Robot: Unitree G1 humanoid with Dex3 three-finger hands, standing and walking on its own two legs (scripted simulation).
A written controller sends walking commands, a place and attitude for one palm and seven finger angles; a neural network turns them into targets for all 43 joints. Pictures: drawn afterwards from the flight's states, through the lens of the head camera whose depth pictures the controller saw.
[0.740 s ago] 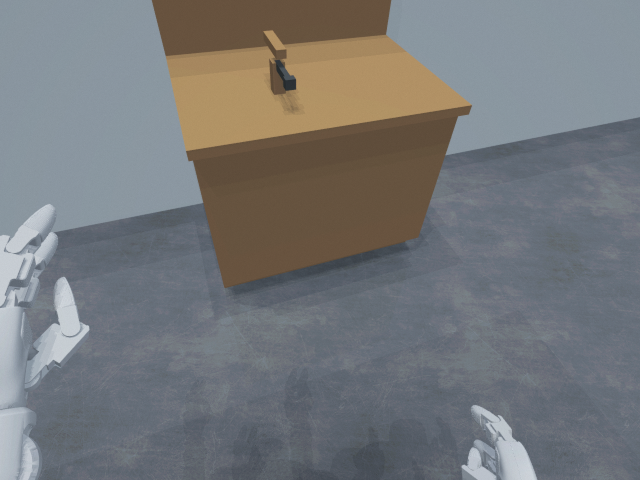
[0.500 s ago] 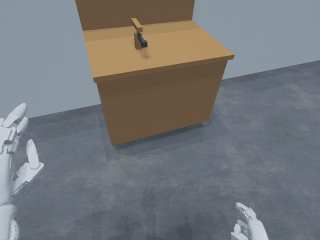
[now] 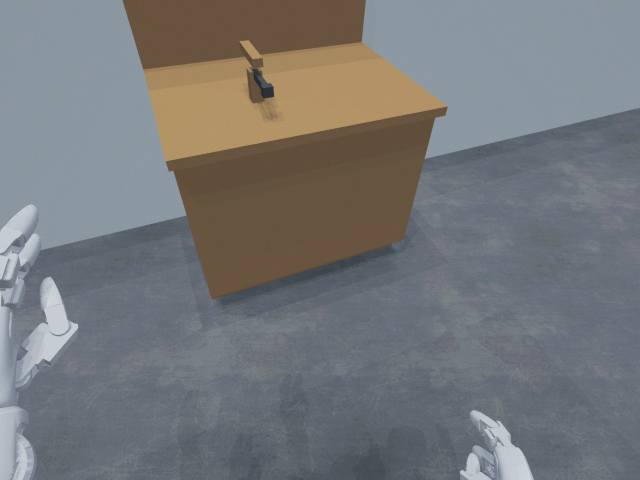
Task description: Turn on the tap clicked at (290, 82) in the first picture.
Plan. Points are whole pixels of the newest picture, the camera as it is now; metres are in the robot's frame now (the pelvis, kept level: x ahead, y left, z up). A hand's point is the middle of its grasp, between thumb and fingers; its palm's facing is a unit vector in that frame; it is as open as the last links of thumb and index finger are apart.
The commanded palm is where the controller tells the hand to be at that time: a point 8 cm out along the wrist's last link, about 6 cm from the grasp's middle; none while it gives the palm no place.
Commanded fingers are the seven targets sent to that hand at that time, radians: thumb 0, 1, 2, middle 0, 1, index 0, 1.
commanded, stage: walk to a spot facing it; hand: left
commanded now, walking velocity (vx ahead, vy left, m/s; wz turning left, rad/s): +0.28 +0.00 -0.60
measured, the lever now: (267, 90) +1.02 +0.23 +0.02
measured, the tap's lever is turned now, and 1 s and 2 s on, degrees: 0 0 0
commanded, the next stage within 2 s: turn to face it in 1.10 s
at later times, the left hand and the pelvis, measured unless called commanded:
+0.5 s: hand (219, 212) +0.35 +0.15 +0.19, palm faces +0.19 -0.87 -0.45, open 7.4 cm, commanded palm +0.31 +0.20 +0.19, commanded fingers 0.00 0.90 0.90 -0.20 -0.30 -0.20 -0.30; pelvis +0.09 -0.03 +0.01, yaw -14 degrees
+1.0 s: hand (359, 141) +0.54 -0.01 +0.17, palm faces -0.04 -0.84 -0.55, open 7.4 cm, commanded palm +0.49 +0.06 +0.19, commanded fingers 0.00 0.90 0.90 -0.20 -0.30 -0.20 -0.30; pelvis +0.22 -0.11 -0.01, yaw -29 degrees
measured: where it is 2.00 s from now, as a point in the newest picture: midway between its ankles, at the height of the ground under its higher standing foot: outside the picture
